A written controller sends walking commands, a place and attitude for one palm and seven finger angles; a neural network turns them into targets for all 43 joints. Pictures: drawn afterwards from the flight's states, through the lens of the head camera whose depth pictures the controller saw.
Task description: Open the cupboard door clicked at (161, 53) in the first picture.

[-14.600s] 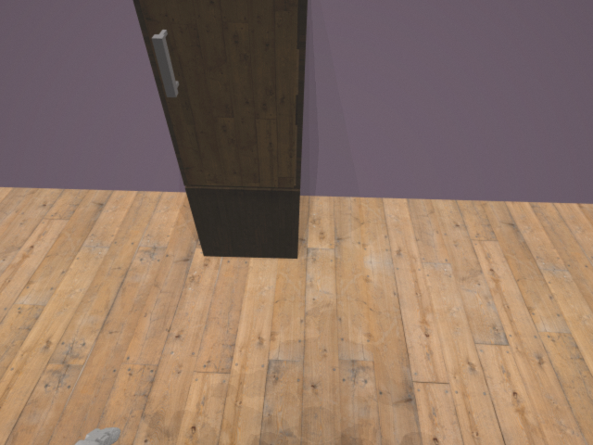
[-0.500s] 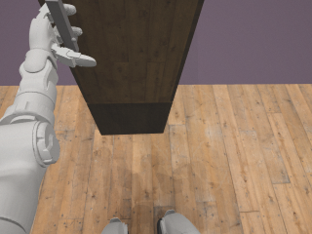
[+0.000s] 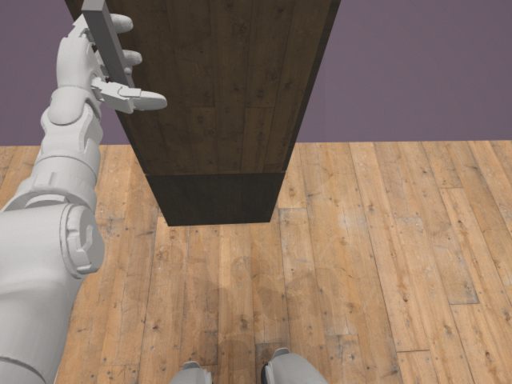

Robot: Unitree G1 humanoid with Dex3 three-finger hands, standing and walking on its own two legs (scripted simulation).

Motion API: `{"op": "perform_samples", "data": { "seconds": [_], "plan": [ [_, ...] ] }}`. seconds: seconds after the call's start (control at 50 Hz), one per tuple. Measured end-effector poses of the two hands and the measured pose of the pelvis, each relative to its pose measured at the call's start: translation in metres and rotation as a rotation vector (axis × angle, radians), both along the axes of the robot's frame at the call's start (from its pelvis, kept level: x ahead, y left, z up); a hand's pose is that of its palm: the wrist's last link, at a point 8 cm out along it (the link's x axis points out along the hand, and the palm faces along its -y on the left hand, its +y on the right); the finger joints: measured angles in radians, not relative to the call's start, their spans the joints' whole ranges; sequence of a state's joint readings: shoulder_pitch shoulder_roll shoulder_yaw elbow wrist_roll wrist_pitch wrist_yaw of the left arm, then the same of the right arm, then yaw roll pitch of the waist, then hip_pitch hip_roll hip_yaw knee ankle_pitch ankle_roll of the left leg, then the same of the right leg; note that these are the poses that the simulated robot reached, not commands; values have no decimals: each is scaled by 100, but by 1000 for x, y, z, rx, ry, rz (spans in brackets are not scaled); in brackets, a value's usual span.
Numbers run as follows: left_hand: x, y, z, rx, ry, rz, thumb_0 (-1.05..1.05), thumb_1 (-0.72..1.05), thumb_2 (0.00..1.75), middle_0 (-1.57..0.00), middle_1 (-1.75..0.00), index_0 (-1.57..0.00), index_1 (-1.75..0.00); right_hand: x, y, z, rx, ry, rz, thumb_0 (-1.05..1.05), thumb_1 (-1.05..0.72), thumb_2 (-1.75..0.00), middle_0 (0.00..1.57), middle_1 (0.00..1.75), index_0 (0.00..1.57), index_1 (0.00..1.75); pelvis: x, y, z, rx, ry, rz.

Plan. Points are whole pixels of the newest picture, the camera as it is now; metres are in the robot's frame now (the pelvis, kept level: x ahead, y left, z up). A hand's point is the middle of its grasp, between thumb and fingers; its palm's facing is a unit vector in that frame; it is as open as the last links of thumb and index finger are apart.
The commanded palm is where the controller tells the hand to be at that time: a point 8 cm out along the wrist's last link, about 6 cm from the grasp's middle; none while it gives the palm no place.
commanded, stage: close the thumb around the handle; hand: left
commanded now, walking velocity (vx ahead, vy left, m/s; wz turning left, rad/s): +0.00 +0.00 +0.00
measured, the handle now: (114, 44) +0.61 +0.14 +0.13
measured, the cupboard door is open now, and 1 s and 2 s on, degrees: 0 5 47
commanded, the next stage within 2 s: pull the door open along its arc in 0.54 s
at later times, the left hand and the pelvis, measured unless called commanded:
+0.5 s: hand (128, 70) +0.55 +0.12 +0.12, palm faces -0.04 -1.00 -0.02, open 5.8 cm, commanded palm +0.53 +0.15 +0.12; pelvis +0.00 +0.00 +0.00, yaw +1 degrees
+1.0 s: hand (129, 84) +0.53 +0.12 +0.12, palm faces -0.07 -1.00 -0.01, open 5.9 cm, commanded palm +0.47 +0.17 +0.12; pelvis +0.01 -0.01 +0.01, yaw -2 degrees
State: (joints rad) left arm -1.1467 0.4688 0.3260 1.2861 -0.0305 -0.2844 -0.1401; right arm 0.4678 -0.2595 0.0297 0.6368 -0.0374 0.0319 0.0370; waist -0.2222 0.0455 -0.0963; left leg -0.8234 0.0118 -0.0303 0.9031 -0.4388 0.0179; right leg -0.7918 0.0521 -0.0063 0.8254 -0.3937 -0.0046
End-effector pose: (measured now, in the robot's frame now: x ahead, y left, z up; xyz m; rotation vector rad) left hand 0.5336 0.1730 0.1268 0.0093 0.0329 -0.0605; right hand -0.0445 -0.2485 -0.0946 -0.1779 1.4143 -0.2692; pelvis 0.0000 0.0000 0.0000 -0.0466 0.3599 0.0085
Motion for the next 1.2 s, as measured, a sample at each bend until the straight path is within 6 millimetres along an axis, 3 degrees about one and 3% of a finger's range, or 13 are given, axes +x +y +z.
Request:
{"op": "perform_samples", "data": {
  "seconds": [0.48, 0.9, 1.04, 1.2],
  "plan": [
    [2, -1, -1, 16, 0, 22, 1, 72, 83, -37, -133, -36, -134, -13, -4, 1, -2, 46, -1, 0, -90, -89, 20, 30, 21, 30, -1, -3, -1, -1, 12, 10],
    [-6, -1, -1, 11, -8, 2, 1, 72, 78, -37, -135, -35, -135, 11, -12, 1, 3, -25, -20, 1, -90, -89, 20, 30, 21, 30, 8, -9, 5, 14, -8, -23],
    [-32, -3, -3, 0, -30, -18, 0, 70, 74, -37, -135, -35, -135, 41, -15, 3, 19, -112, -21, 1, -90, -89, 20, 30, 21, 30, 16, -11, 11, 22, -43, -40],
    [-90, -15, -5, -25, -53, -24, 0, 67, 71, -37, -135, -34, -134, 104, -17, 11, 41, -310, 22, 1, -91, -89, 20, 30, 20, 30, 22, -11, 19, 29, -106, -48]
  ]
}}
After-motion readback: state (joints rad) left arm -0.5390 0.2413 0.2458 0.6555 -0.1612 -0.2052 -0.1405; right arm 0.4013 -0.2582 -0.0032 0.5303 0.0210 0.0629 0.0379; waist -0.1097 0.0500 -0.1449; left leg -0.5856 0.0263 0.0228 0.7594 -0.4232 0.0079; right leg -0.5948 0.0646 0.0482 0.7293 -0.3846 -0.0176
